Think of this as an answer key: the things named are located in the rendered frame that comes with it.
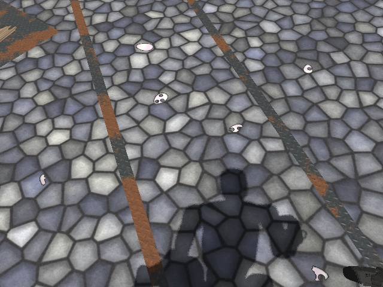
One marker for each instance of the robot right hand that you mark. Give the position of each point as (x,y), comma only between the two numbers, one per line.
(368,276)

